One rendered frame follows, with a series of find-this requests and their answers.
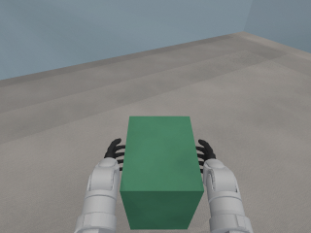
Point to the right robot hand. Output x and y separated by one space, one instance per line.
208 153

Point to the robot left forearm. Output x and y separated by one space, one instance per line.
99 208

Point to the robot right forearm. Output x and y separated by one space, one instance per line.
224 198

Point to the carton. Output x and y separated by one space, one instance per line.
161 182

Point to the left robot hand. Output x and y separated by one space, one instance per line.
111 151

